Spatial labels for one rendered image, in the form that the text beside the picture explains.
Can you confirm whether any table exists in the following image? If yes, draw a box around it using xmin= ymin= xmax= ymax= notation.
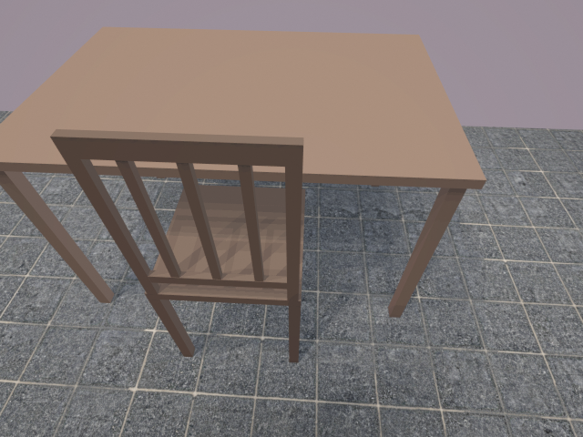
xmin=0 ymin=26 xmax=486 ymax=318

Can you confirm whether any chair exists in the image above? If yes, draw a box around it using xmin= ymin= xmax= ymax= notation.
xmin=50 ymin=129 xmax=305 ymax=363

